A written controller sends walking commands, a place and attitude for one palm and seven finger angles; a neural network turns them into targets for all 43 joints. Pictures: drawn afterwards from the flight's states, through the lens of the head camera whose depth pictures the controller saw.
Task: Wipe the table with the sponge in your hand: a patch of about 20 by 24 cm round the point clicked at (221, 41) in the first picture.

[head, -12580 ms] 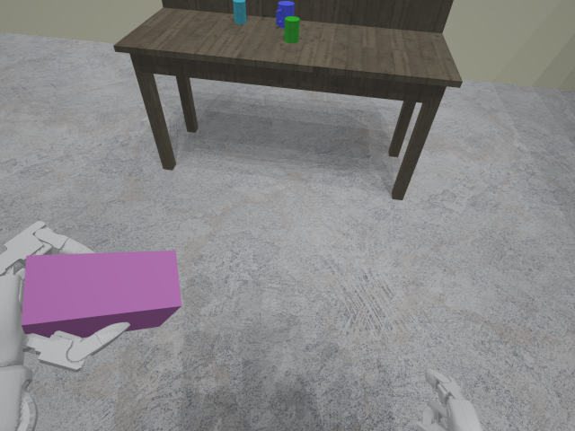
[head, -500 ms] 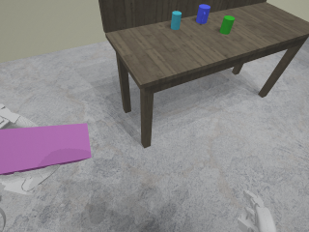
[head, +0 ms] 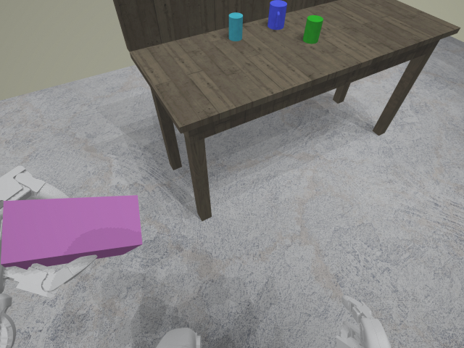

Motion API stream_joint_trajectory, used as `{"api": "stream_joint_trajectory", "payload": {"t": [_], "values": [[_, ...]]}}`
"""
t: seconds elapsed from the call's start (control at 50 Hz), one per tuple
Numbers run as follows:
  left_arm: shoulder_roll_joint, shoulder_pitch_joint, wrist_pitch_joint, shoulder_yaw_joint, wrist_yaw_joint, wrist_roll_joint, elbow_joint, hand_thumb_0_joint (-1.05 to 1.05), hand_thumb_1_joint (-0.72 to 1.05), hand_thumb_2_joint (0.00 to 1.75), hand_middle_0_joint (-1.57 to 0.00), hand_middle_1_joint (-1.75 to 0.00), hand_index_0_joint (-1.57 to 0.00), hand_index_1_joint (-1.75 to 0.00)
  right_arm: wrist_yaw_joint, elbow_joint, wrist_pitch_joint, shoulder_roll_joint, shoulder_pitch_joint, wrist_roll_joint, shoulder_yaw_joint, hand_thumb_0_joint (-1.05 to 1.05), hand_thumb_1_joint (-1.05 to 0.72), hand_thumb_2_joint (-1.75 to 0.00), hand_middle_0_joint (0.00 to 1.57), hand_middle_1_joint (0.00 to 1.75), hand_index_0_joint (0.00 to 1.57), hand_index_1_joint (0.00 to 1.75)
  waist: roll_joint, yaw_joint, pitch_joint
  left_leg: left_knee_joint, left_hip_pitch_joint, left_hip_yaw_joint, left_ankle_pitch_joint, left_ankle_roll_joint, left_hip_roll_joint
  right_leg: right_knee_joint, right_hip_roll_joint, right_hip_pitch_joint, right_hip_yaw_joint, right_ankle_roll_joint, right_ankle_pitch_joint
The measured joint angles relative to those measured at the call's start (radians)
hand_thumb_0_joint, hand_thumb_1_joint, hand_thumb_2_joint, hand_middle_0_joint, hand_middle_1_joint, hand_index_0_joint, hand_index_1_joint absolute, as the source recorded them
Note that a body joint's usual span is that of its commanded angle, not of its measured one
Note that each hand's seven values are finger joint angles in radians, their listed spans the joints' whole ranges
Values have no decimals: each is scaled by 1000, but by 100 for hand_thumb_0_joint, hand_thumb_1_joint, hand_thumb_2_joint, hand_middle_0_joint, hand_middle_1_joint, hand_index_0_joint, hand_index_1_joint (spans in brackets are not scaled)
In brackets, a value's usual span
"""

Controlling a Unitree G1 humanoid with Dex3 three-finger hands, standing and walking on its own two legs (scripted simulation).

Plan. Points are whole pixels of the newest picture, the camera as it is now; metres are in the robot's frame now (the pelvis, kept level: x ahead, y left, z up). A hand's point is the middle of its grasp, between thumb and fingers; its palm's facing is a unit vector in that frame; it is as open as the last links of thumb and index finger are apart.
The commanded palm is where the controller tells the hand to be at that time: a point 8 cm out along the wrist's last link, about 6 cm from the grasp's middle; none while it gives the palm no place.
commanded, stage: take the last steps up to it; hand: left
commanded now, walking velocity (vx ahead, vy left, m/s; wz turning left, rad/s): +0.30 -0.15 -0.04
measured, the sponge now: (95, 231) +0.23 +0.19 +0.15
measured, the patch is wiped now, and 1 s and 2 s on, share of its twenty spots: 0.00 0.00 0.00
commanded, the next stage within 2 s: none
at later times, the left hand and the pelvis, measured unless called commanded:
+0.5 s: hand (139, 171) +0.31 +0.15 +0.18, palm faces +0.35 -0.78 -0.52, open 9.8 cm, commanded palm +0.26 +0.19 +0.18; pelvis +0.09 -0.09 +0.00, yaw -2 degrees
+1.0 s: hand (223, 111) +0.43 +0.04 +0.19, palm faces +0.33 -0.84 -0.44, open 9.8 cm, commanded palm +0.37 +0.09 +0.18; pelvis +0.19 -0.19 +0.00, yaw -3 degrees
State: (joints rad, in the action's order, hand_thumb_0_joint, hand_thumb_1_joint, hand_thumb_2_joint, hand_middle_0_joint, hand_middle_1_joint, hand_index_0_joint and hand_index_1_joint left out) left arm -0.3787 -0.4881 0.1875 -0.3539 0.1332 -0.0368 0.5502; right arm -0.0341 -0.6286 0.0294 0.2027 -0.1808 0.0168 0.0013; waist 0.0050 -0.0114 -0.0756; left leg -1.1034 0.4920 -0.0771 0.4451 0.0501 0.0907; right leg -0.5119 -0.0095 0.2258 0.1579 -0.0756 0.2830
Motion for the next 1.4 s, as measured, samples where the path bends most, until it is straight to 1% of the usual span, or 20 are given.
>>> {"api": "stream_joint_trajectory", "payload": {"t": [0.14, 0.22, 0.3, 0.4, 0.48, 0.52, 0.58, 0.64, 0.68, 0.76, 0.8, 0.84, 0.92, 1.0, 1.1, 1.16, 1.2, 1.26, 1.32, 1.4], "values": [[-37, -29, 4, -38, 18, -5, 52, -1, -48, 102, -77, -134, -78, -134, -27, 40, 0, 53, -50, -13, -40, 1, -91, -90, 20, 30, 20, 30, -53, 16, 0, 466, -110, -117, -121, -18, -4, -11, -5, -24, -2, -7, 43], [-33, 32, 18, -39, 21, -1, 32, -1, -48, 102, -77, -134, -78, -134, -41, 53, 23, 35, -30, -15, -46, 1, -91, -90, 20, 29, 20, 30, -80, 26, -21, 499, -166, -143, -219, -74, -10, -335, 2, 72, -67, 33, 189], [-39, 72, 20, -38, 2, 14, 3, -1, -48, 102, -77, -134, -78, -134, -24, 49, 41, -23, -3, -17, -14, 1, -91, -90, 20, 29, 20, 30, -57, 11, -22, 539, -196, -122, -210, -54, 20, -562, 31, 209, -91, 72, 149], [-26, -1, 31, -35, -6, 17, 39, -1, -48, 102, -77, -134, -78, -134, -2, 74, 60, -80, -25, -14, 25, 1, -90, -90, 20, 30, 20, 30, 6, 22, -10, 628, -240, -110, -239, -8, 88, -342, 101, 218, -52, 100, 73], [-34, -14, 25, -36, -3, 14, 11, -1, -48, 102, -77, -134, -78, -134, -1, 81, 62, -97, -49, -9, 39, 1, -90, -90, 21, 30, 20, 30, 43, 39, -12, 596, -245, -88, -206, 29, 139, -121, 100, 125, -9, 112, 54], [-48, 4, 13, -42, 3, 15, -1, -1, -48, 102, -77, -134, -78, -134, -2, 79, 56, -93, -51, -4, 40, 1, -90, -90, 21, 30, 21, 30, 41, 45, -17, 480, -205, -66, -127, 6, 153, -44, 91, 83, 1, 97, -44], [4, 55, -12, -2, 5, 13, -21, -1, -48, 102, -77, -134, -78, -134, -5, 18, 29, -37, -7, 3, 26, 1, -90, -90, 21, 30, 21, 30, 62, 39, -42, 130, -82, 22, 53, -16, 100, -136, 84, 87, 25, 62, 11], [32, 34, -19, 7, 7, 6, 1, -1, -48, 102, -77, -134, -78, -134, -8, -14, -2, 4, 27, 6, 6, 1, -90, -90, 21, 30, 20, 30, 40, 26, -53, -52, 4, 3, 59, -3, 38, -95, 77, 47, 30, 51, 38], [22, 7, -16, -3, 12, 6, 30, -1, -48, 102, -77, -134, -78, -134, -12, -5, -19, 19, 33, 2, -8, 1, -90, -90, 20, 30, 20, 30, 14, 19, -55, 17, 15, -39, 43, -3, 19, -55, 72, 21, 32, 45, 30], [-21, -27, -4, -36, 23, -1, 92, -1, -48, 102, -77, -134, -78, -134, -19, 41, -28, 40, 15, -8, -31, 1, -91, -90, 20, 30, 20, 30, -32, 15, -40, 348, -47, -122, -73, -9, -1, -37, 56, -8, 39, 34, 55], [-40, -35, 6, -55, 29, -4, 121, -1, -48, 102, -77, -134, -78, -134, -26, 73, -18, 53, 2, -10, -39, 1, -91, -90, 20, 30, 20, 30, -40, 22, -28, 511, -114, -146, -190, -37, -8, -116, 48, 8, 31, 35, 110], [-56, 2, 24, -65, 29, -6, 104, -1, -48, 102, -77, -134, -78, -134, -34, 80, -7, 40, 16, -11, -53, 1, -91, -90, 20, 30, 20, 30, -68, 29, -39, 466, -120, -160, -223, -88, -6, -321, 48, 67, -26, 53, 200], [-52, 72, 21, -61, 12, 3, 38, -1, -48, 102, -77, -134, -78, -134, -23, 71, 9, -7, 43, -13, -31, 1, -91, -90, 20, 29, 20, 30, -65, 17, -35, 483, -159, -142, -182, -71, 22, -654, 41, 220, -84, 80, 186], [-27, 31, 18, -48, 0, 9, 67, -1, -48, 102, -77, -134, -78, -134, -3, 90, 31, -50, 21, -13, 0, 1, -91, -90, 20, 29, 20, 30, -25, 21, -22, 579, -212, -131, -218, -26, 76, -494, 94, 265, -55, 100, 94], [-31, -19, 25, -37, -4, 8, 53, -1, -48, 102, -77, -134, -78, -134, -1, 106, 48, -79, -34, -6, 22, 1, -90, -90, 20, 30, 20, 30, 32, 32, -18, 591, -243, -101, -204, 24, 140, -173, 112, 171, -5, 115, 46], [-52, 3, 7, -45, 5, 12, 30, -1, -48, 102, -77, -134, -78, -134, -5, 93, 38, -73, -47, 2, 26, 1, -90, -90, 21, 30, 20, 30, 32, 40, -22, 406, -185, -57, -67, -1, 154, -76, 104, 111, 2, 92, -55], [-12, 45, -8, -16, 6, 12, 10, -1, -48, 102, -77, -134, -78, -134, -8, 41, 24, -36, -15, 4, 19, 1, -90, -90, 21, 30, 20, 30, 54, 38, -41, 167, -103, 10, 61, -15, 116, -154, 99, 119, 18, 71, -11], [22, 48, -23, -3, 8, 5, 18, -1, -48, 102, -77, -134, -78, -134, -9, -9, -7, 3, 21, 9, 6, 1, -90, -90, 21, 30, 20, 30, 41, 28, -57, -56, -12, 8, 78, -7, 46, -129, 95, 79, 28, 55, 30], [11, 14, -19, -18, 14, 3, 50, -1, -48, 102, -77, -134, -78, -134, -11, -1, -31, 19, 27, 3, -10, 1, -91, -90, 20, 30, 20, 30, 5, 14, -56, 39, 3, -53, 46, -6, 16, -62, 87, 37, 37, 47, 14], [-29, -26, -8, -45, 24, -2, 101, -1, -48, 102, -77, -134, -78, -134, -16, 47, -34, 33, 3, -7, -27, 1, -91, -90, 20, 30, 20, 30, -36, 8, -37, 384, -75, -132, -81, -11, -4, -48, 72, 8, 52, 38, 40]]}}
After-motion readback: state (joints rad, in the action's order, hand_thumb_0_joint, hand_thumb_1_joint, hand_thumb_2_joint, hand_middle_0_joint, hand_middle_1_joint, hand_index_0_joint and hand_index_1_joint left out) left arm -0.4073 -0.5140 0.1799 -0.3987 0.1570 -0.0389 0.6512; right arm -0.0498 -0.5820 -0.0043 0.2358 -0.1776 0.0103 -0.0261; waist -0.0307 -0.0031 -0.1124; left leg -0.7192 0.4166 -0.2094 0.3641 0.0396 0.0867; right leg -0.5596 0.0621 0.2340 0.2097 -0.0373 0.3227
